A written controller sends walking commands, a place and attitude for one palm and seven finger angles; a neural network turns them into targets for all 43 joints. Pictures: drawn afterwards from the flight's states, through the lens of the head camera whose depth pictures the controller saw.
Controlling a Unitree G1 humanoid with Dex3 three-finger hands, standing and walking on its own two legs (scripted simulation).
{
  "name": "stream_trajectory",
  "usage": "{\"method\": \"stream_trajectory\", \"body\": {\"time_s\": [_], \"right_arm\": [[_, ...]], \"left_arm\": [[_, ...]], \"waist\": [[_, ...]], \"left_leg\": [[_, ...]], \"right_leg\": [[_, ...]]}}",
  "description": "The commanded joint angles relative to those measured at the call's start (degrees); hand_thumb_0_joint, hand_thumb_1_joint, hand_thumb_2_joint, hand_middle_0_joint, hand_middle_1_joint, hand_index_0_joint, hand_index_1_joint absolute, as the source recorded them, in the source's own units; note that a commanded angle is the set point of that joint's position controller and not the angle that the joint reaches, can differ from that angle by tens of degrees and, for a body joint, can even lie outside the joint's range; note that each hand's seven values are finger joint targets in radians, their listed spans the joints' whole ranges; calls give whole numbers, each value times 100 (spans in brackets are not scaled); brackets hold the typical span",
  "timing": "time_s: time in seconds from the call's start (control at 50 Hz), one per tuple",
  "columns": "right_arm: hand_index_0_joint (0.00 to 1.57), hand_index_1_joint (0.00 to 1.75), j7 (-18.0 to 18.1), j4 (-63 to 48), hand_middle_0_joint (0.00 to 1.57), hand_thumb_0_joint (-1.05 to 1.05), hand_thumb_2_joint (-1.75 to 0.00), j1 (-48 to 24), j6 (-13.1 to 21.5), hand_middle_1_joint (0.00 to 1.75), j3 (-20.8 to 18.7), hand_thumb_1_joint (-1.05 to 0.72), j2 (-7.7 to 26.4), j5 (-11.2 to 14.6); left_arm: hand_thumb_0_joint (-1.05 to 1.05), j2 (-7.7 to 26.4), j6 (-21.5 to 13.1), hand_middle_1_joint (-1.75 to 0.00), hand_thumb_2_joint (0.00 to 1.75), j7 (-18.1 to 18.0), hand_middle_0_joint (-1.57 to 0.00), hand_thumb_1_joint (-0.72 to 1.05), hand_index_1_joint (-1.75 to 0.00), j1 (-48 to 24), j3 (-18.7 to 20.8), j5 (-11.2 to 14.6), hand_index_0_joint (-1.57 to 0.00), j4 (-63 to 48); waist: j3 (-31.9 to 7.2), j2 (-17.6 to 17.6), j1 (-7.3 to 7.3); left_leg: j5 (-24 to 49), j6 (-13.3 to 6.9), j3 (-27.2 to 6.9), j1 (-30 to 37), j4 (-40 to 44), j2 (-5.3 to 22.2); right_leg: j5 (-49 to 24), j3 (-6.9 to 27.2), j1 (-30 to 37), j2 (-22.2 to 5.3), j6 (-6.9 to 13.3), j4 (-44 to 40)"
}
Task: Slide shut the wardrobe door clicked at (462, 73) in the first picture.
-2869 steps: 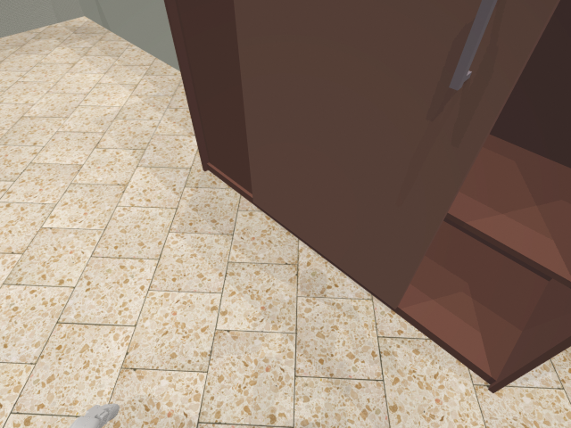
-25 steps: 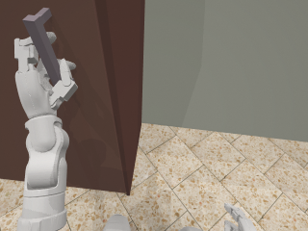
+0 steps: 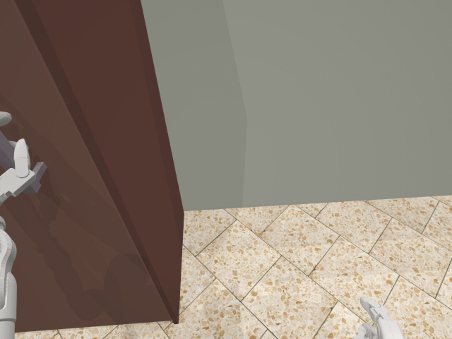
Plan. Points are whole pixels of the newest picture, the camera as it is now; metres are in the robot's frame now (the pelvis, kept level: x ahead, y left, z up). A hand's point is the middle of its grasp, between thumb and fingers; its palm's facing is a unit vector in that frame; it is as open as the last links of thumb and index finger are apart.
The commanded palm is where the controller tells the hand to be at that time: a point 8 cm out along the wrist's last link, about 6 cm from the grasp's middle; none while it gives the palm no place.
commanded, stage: stop walking and hold the door there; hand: left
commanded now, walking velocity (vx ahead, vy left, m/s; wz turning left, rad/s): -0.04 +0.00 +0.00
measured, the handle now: (8, 140) +0.31 +0.33 +0.24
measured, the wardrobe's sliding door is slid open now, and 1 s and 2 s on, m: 0.00 0.00 0.00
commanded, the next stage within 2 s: loosen the grip on the handle in 1.90 s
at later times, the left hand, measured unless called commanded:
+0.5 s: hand (20, 170) +0.28 +0.31 +0.21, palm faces +0.51 -0.81 -0.29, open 6.3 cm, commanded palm +0.24 +0.34 +0.18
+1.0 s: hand (18, 171) +0.28 +0.31 +0.21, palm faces +0.48 -0.83 -0.29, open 6.3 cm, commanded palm +0.23 +0.35 +0.18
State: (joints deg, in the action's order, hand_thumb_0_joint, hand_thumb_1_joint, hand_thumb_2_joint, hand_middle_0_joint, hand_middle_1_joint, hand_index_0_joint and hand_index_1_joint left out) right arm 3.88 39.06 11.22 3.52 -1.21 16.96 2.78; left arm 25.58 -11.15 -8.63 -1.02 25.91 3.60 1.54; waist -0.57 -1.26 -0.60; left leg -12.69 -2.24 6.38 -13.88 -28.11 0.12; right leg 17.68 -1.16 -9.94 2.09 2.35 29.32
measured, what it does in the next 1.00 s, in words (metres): lifts its left foot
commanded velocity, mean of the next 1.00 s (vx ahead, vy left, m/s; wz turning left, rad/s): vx -0.04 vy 0.08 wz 0.07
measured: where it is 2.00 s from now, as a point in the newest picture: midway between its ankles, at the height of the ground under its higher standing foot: outside the picture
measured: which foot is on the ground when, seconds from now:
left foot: down 0.00-0.90, up 0.92-1.00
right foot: down 0.00-1.00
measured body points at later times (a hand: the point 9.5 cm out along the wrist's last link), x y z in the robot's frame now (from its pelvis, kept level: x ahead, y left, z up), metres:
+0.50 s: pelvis -0.01 +0.02 +0.01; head -0.03 +0.01 +0.46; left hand +0.25 +0.35 +0.22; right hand +0.12 -0.21 -0.10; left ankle +0.03 +0.10 -0.74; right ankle -0.02 -0.09 -0.74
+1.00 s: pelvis -0.03 +0.04 +0.00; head -0.02 +0.03 +0.45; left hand +0.25 +0.36 +0.22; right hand +0.15 -0.22 -0.09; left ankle -0.01 +0.14 -0.71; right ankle -0.02 -0.09 -0.74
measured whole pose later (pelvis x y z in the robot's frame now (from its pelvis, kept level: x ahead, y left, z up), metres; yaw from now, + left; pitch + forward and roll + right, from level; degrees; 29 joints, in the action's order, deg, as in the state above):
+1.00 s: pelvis -0.03 +0.04 +0.00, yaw +0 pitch +1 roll -1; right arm 3.7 37.5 9.7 1.2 -1.3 16.9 2.1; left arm 23.8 -13.4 -7.6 -5.0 19.6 2.8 2.1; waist -0.6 -3.5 -1.5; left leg -19.6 -0.5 0.2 -22.0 -43.1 -1.6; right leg 13.4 -0.1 -13.5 -0.1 -0.5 26.4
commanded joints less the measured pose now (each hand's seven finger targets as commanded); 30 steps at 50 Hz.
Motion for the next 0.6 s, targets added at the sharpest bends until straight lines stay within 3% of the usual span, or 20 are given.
{"method": "stream_trajectory", "body": {"time_s": [0.0, 0.06, 0.12, 0.2, 0.22, 0.3, 0.38, 0.48, 0.58], "right_arm": [[20, 30, 64, -958, 20, 0, -90, -534, 207, 30, -135, -90, 535, 10], [20, 30, 72, -985, 20, 0, -90, -509, 208, 30, -103, -90, 506, -23], [20, 30, 81, -988, 20, 0, -90, -535, 232, 30, -79, -90, 524, -45], [20, 30, 103, -983, 20, 0, -90, -540, 278, 30, -32, -90, 530, -74], [20, 30, 113, -965, 20, 0, -90, -500, 276, 30, -21, -90, 543, -77], [20, 30, 118, -956, 20, 0, -90, -521, 300, 30, 2, -90, 517, -74], [20, 30, 115, -872, 20, 0, -90, -451, 296, 30, -9, -90, 513, -76], [20, 30, 110, -847, 20, 0, -90, -470, 313, 30, 2, -90, 473, -87], [20, 30, 108, -865, 20, 0, -90, -510, 308, 30, 3, -90, 467, -84]], "left_arm": [[0, 1595, -103, -140, 90, 2, -45, 90, -140, -662, 512, -112, -45, -647], [0, 1453, -101, -140, 90, 26, -45, 90, -140, -672, 349, -78, -45, -374], [0, 1504, -156, -140, 90, 59, -45, 90, -140, -895, 306, -72, -45, -262], [0, 1294, -201, -140, 90, 99, -45, 90, -140, -946, 87, -79, -45, -111], [0, 1444, -199, -140, 90, 79, -45, 90, -140, -936, 213, -98, -45, -54], [0, 1147, -217, -140, 90, 128, -45, 90, -140, -980, -62, -99, -45, -85], [0, 1185, -202, -140, 90, 134, -45, 90, -140, -891, -16, -121, -45, 21], [0, 894, -221, -140, 90, 175, -45, 90, -140, -917, -302, -121, -45, -163], [0, 708, -212, -140, 90, 176, -45, 90, -140, -885, -485, -127, -45, -264]], "waist": [[-774, -62, 26], [-491, 73, 55], [-341, 127, 65], [-453, -125, 45], [-453, -65, 29], [-477, -86, 28], [-562, 163, 14], [-623, 92, 34], [-488, 80, 41]], "left_leg": [[1398, 30, -896, 485, 167, 701], [135, 51, -904, 352, 367, 582], [-278, 24, -1004, 413, 577, 632], [-543, -12, -1187, 490, 1037, 798], [-660, -9, -1222, 426, 1140, 842], [-773, 6, -1208, 460, 1290, 863], [-282, 36, -1039, 592, 1133, 809], [65, 63, -965, 824, 1053, 787], [-73, 73, -967, 819, 1122, 787]], "right_leg": [[-2143, 995, -200, -871, -223, -675], [-596, 1134, -609, -863, -118, -1124], [209, 1087, -928, -755, -112, -1333], [77, 844, -850, -534, -159, -1146], [55, 795, -799, -498, -173, -1101], [-71, 707, -782, -460, -187, -1042], [-332, 734, -763, -496, -181, -1106], [-473, 726, -860, -495, -171, -1136], [-405, 718, -963, -472, -173, -1192]]}}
